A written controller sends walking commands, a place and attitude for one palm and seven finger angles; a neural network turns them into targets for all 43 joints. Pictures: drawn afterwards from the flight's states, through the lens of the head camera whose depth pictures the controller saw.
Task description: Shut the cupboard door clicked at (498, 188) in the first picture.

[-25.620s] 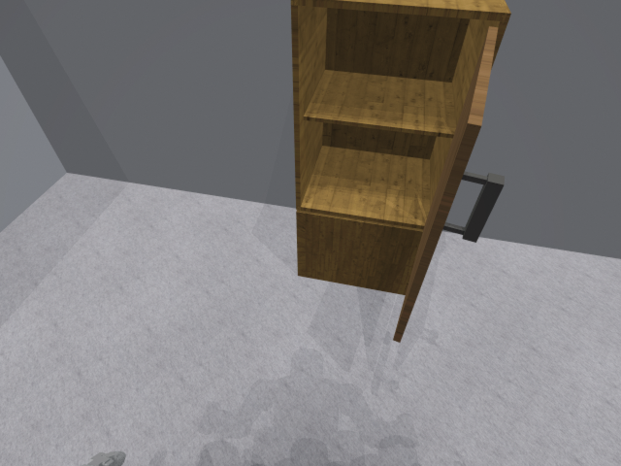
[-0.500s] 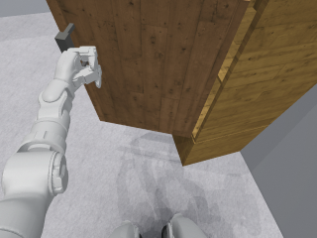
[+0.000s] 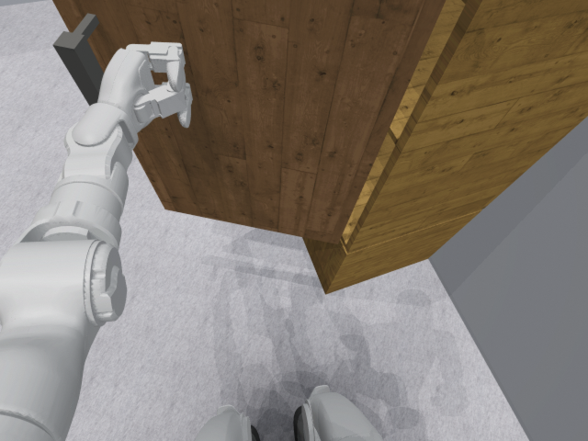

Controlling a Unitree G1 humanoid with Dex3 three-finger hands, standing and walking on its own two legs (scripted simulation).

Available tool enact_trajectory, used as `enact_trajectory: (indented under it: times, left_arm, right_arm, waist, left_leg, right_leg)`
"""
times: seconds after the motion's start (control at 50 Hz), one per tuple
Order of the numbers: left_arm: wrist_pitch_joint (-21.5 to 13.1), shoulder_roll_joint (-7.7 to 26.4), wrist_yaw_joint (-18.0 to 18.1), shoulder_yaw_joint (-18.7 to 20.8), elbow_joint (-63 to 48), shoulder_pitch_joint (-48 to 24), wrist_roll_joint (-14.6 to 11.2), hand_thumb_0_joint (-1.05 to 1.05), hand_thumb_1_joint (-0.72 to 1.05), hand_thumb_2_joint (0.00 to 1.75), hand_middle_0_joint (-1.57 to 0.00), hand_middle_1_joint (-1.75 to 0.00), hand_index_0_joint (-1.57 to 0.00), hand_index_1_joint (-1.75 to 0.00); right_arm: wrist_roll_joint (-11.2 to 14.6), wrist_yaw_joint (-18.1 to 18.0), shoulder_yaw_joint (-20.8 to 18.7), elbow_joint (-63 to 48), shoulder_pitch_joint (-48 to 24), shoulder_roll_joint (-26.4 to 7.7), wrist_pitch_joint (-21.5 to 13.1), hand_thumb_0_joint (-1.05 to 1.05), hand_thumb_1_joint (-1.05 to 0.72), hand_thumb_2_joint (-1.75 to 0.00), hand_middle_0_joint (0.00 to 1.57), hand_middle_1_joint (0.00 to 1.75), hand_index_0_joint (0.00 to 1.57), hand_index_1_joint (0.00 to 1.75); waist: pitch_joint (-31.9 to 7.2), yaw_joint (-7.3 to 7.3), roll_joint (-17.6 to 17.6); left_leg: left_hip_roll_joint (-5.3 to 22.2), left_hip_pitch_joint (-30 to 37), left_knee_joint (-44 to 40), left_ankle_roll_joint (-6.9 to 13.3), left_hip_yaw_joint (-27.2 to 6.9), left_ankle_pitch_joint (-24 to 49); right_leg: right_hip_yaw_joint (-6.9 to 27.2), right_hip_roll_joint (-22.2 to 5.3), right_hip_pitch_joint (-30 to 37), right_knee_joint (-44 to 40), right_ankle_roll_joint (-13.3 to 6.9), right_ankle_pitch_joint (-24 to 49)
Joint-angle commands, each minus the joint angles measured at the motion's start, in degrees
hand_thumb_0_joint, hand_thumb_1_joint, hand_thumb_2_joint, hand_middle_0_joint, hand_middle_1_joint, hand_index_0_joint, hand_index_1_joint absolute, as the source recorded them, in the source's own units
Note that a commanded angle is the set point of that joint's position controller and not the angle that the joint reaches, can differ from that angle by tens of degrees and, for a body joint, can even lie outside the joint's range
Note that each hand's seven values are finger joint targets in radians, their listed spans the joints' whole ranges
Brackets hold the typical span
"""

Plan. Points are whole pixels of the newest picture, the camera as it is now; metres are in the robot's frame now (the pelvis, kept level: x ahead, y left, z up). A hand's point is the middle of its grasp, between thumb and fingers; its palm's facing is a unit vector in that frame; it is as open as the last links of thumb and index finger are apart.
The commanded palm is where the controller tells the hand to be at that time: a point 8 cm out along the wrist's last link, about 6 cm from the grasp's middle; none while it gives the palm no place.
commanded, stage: push the door shut along its arc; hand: left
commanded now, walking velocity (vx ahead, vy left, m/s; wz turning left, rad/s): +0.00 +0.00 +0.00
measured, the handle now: (102, 75) +0.58 +0.17 +0.11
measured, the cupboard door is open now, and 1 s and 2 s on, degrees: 59 51 51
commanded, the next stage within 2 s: pull the fist back off the door in 0.32 s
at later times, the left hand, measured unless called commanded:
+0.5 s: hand (195, 76) +0.56 +0.05 +0.12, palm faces -0.26 -0.96 +0.08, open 3.3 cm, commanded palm +0.55 +0.09 +0.11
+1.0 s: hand (190, 95) +0.52 +0.06 +0.13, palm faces +0.06 -1.00 -0.05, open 3.1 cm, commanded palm +0.47 +0.11 +0.11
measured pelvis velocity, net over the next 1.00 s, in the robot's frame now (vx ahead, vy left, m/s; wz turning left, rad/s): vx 0.00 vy -0.03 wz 0.00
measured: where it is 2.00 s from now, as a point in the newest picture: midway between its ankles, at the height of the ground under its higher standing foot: outside the picture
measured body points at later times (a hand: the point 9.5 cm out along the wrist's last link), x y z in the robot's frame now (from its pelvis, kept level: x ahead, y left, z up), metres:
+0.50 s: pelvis +0.00 -0.01 -0.01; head +0.15 -0.01 +0.41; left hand +0.57 +0.11 +0.12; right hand -0.02 -0.29 -0.12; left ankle -0.01 +0.08 -0.68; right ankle +0.01 -0.09 -0.68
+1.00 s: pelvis +0.00 -0.03 +0.01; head +0.09 -0.04 +0.45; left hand +0.51 +0.11 +0.14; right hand -0.02 -0.28 -0.11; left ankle -0.01 +0.08 -0.68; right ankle +0.01 -0.09 -0.68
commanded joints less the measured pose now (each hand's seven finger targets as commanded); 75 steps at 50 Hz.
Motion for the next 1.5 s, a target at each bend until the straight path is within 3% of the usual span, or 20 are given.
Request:
enact_trajectory:
  times: [0.0, 0.4, 0.42, 0.46, 0.52, 0.58, 0.64, 0.76, 0.82, 0.88, 0.94, 1.0, 1.04, 1.12, 1.18, 1.22, 1.3, 1.34, 1.4, 1.48]
  left_arm:
    - [-3.21, 10.12, 0.49, 1.71, -10.66, -30.08, -0.76, 0.0, 0.9, 0.9, -1.3, -1.5, -1.3, -1.5]
    - [-0.71, 4.46, -3.32, -4.58, -6.8, -44.52, -1.41, 0.0, 0.9, 0.9, -1.3, -1.5, -1.3, -1.5]
    - [0.96, 9.36, 8.19, 9.31, -5.78, -43.02, -5.09, 0.0, 0.9, 0.9, -1.3, -1.5, -1.3, -1.5]
    - [1.14, 4.03, 17.16, 6.36, -5.98, -37.6, -2.75, 0.0, 0.9, 0.9, -1.3, -1.5, -1.3, -1.5]
    - [-2.64, 1.95, 27.91, 8.45, -11.64, -34.1, 0.52, 0.0, 0.9, 0.9, -1.3, -1.5, -1.3, -1.5]
    - [-8.71, 1.74, 35.74, 5.78, -15.78, -32.14, 9.29, 0.0, 0.9, 0.9, -1.3, -1.5, -1.3, -1.5]
    - [-10.35, 4.48, 34.37, 4.43, -17.79, -31.37, 12.5, 0.0, 0.9, 0.9, -1.3, -1.5, -1.3, -1.5]
    - [-6.57, 6.32, 29.01, 7.68, -16.07, -29.17, 5.16, 0.0, 0.9, 0.9, -1.3, -1.5, -1.3, -1.5]
    - [-8.74, 3.75, 28.6, 7.48, -17.07, -23.93, 3.28, 0.0, 0.9, 0.9, -1.3, -1.5, -1.3, -1.5]
    - [-11.1, 1.64, 28.12, 6.06, -15.3, -13.35, 4.87, 0.0, 0.9, 0.9, -1.3, -1.5, -1.3, -1.5]
    - [-9.49, -3.24, 27.05, 2.46, -11.14, -5.17, 5.52, 0.0, 0.9, 0.9, -1.3, -1.5, -1.3, -1.5]
    - [-7.44, -6.63, 25.78, 0.29, -13.57, -5.34, 2.8, 0.0, 0.9, 0.9, -1.3, -1.5, -1.3, -1.5]
    - [-8.43, -6.77, 25.78, 0.1, -18.8, -9.0, 1.01, 0.0, 0.9, 0.9, -1.3, -1.5, -1.3, -1.5]
    - [-16.0, -9.46, 28.18, -4.28, -34.96, -19.34, 1.17, 0.0, 0.9, 0.9, -1.3, -1.5, -1.3, -1.5]
    - [-18.38, -8.96, 29.93, -4.78, -36.22, -15.48, 2.88, 0.0, 0.9, 0.9, -1.3, -1.5, -1.3, -1.5]
    - [-16.34, -11.99, 30.42, -7.26, -30.35, -11.82, 3.96, 0.0, 0.9, 0.9, -1.3, -1.5, -1.3, -1.5]
    - [-8.61, -10.63, 31.61, -5.37, -17.97, -8.11, 4.68, 0.0, 0.9, 0.9, -1.3, -1.5, -1.3, -1.5]
    - [-6.46, -10.04, 32.03, -3.62, -16.35, -8.06, 3.43, 0.0, 0.9, 0.9, -1.3, -1.5, -1.3, -1.5]
    - [-8.82, -10.83, 32.18, -2.02, -21.04, -10.8, 1.31, 0.0, 0.9, 0.9, -1.3, -1.5, -1.3, -1.5]
    - [-14.6, -6.13, 31.01, 1.34, -32.04, 2.37, 2.89, 0.0, 0.9, 0.9, -1.3, -1.5, -1.3, -1.5]
  right_arm:
    - [-0.18, -0.82, -3.83, -2.04, 10.31, -10.63, -0.82, 0.0, -0.9, -0.9, 0.2, 0.3, 0.2, 0.3]
    - [-0.87, -2.17, -3.32, 2.31, 9.81, -10.74, -2.45, 0.0, -0.9, -0.9, 0.2, 0.3, 0.2, 0.3]
    - [-1.06, -1.17, -2.72, 0.69, 12.63, -8.82, -2.66, 0.0, -0.9, -0.9, 0.2, 0.3, 0.2, 0.3]
    - [-1.89, 1.13, -3.05, -0.45, 12.99, -8.34, -3.01, 0.0, -0.9, -0.9, 0.2, 0.3, 0.2, 0.3]
    - [-4.1, 3.8, -3.86, -1.61, 14.0, -7.98, -2.6, 0.0, -0.9, -0.9, 0.2, 0.3, 0.2, 0.3]
    - [-5.72, 6.18, -4.73, -1.26, 14.63, -7.79, -2.25, 0.0, -0.9, -0.9, 0.2, 0.3, 0.2, 0.3]
    - [-5.22, 6.59, -5.54, -1.65, 15.18, -8.16, -0.79, 0.0, -0.9, -0.9, 0.2, 0.3, 0.2, 0.3]
    - [-2.43, 4.19, -4.9, -3.21, 12.87, -7.9, 0.82, 0.0, -0.9, -0.9, 0.2, 0.3, 0.2, 0.3]
    - [-2.42, 4.04, -4.61, -3.35, 11.61, -7.11, -0.11, 0.0, -0.9, -0.9, 0.2, 0.3, 0.2, 0.3]
    - [-2.44, 4.57, -4.56, -3.7, 10.82, -6.68, -0.21, 0.0, -0.9, -0.9, 0.2, 0.3, 0.2, 0.3]
    - [-2.07, 5.18, -4.96, -4.09, 10.17, -7.03, 0.46, 0.0, -0.9, -0.9, 0.2, 0.3, 0.2, 0.3]
    - [-1.03, 4.75, -5.19, -5.32, 7.96, -7.21, 1.19, 0.0, -0.9, -0.9, 0.2, 0.3, 0.2, 0.3]
    - [-0.74, 4.15, -5.29, -5.57, 6.57, -6.94, 1.08, 0.0, -0.9, -0.9, 0.2, 0.3, 0.2, 0.3]
    - [-1.22, 3.27, -5.6, -4.49, 4.0, -5.72, -0.95, 0.0, -0.9, -0.9, 0.2, 0.3, 0.2, 0.3]
    - [-1.46, 3.14, -5.96, -2.83, 3.26, -5.86, -1.74, 0.0, -0.9, -0.9, 0.2, 0.3, 0.2, 0.3]
    - [-1.32, 3.24, -5.65, -2.2, 2.4, -5.7, -1.75, 0.0, -0.9, -0.9, 0.2, 0.3, 0.2, 0.3]
    - [-0.86, 2.91, -4.72, -2.88, 2.48, -6.31, -0.08, 0.0, -0.9, -0.9, 0.2, 0.3, 0.2, 0.3]
    - [-0.67, 2.64, -4.39, -3.91, 1.96, -6.48, 0.4, 0.0, -0.9, -0.9, 0.2, 0.3, 0.2, 0.3]
    - [-1.31, 2.64, -4.25, -4.88, 1.25, -6.04, -0.28, 0.0, -0.9, -0.9, 0.2, 0.3, 0.2, 0.3]
    - [-1.75, 3.29, -4.55, -7.36, 0.33, -5.72, -1.0, 0.0, -0.9, -0.9, 0.2, 0.3, 0.2, 0.3]
  waist:
    - [-29.04, -1.53, 3.48]
    - [-29.15, -6.7, 5.61]
    - [-30.03, -3.5, 6.29]
    - [-32.95, -2.82, 6.72]
    - [-36.79, -1.12, 5.14]
    - [-37.9, -0.94, 4.52]
    - [-38.68, -0.99, 2.56]
    - [-33.32, 0.74, -0.21]
    - [-30.53, 1.76, -2.36]
    - [-27.0, 3.57, -2.83]
    - [-20.38, 3.5, -6.43]
    - [-18.44, 3.38, -7.7]
    - [-19.12, 3.64, -7.51]
    - [-28.14, 3.26, 2.41]
    - [-31.01, 3.6, 3.1]
    - [-26.51, 2.82, 0.71]
    - [-17.08, 2.79, -5.68]
    - [-15.93, 3.43, -7.41]
    - [-21.13, 4.36, -5.91]
    - [-29.28, 9.61, -2.88]
  left_leg:
    - [1.56, 23.0, -3.41, -1.49, -7.66, 28.06]
    - [1.03, 21.14, 0.63, -0.3, -7.58, 24.67]
    - [1.95, 16.46, 0.09, -1.41, -8.19, 23.35]
    - [1.61, 16.56, -0.62, -1.99, -8.41, 25.07]
    - [1.38, 15.89, 0.53, -2.47, -6.77, 28.64]
    - [1.28, 14.86, 1.88, -2.25, -5.82, 29.39]
    - [0.35, 12.88, -0.04, -1.49, -4.12, 26.36]
    - [-0.59, 10.77, -5.82, -1.21, -2.25, 17.82]
    - [-0.61, 9.93, -6.81, -1.19, -1.83, 17.18]
    - [-0.81, 9.05, -7.48, -1.24, -1.36, 17.53]
    - [-0.83, 7.79, -8.57, -1.31, -0.96, 14.15]
    - [-1.24, 9.18, -9.63, -1.21, -0.44, 11.97]
    - [-1.45, 10.39, -9.93, -1.16, -0.57, 10.57]
    - [-0.6, 22.2, -8.73, -1.13, -2.03, 15.73]
    - [0.17, 26.73, -7.94, -1.66, -3.39, 19.59]
    - [0.25, 24.75, -8.49, -1.74, -3.38, 17.71]
    - [-0.45, 16.32, -11.72, -1.41, -2.68, 11.05]
    - [-0.57, 15.35, -12.62, -1.43, -2.62, 10.27]
    - [-0.58, 18.28, -11.74, -1.62, -2.58, 14.55]
    - [-0.3, 22.21, -11.27, -1.9, -1.83, 23.13]
  right_leg:
    - [3.45, -0.21, 8.38, -4.45, 1.28, 21.18]
    - [3.27, 0.02, 1.98, -3.28, 1.29, 18.52]
    - [3.96, -0.6, 4.52, -3.74, 1.29, 18.09]
    - [3.91, -0.76, 6.1, -2.49, 1.63, 19.28]
    - [3.91, -0.99, 9.99, -1.44, 1.97, 25.1]
    - [4.49, -0.84, 10.61, -0.41, 2.25, 27.4]
    - [6.18, -1.12, 18.97, -2.33, 2.69, 31.06]
    - [8.13, -1.11, 27.85, -8.46, 3.05, 27.4]
    - [8.7, -1.52, 29.86, -9.29, 3.23, 28.68]
    - [8.27, -1.89, 29.73, -8.75, 3.19, 30.51]
    - [8.51, -2.35, 27.15, -10.82, 3.84, 26.57]
    - [9.46, -2.86, 27.1, -13.61, 4.2, 22.36]
    - [10.29, -3.08, 27.74, -14.84, 4.0, 18.63]
    - [6.77, -1.77, 23.71, -10.41, 2.4, 21.28]
    - [5.12, -1.43, 20.65, -8.02, 2.15, 22.39]
    - [4.55, -1.45, 18.18, -8.49, 2.45, 20.18]
    - [4.95, -1.83, 19.99, -11.62, 2.92, 15.59]
    - [4.99, -1.82, 21.32, -12.59, 2.63, 14.59]
    - [4.8, -1.7, 23.19, -10.96, 2.19, 18.84]
    - [4.87, -1.58, 29.4, -8.08, 1.45, 27.31]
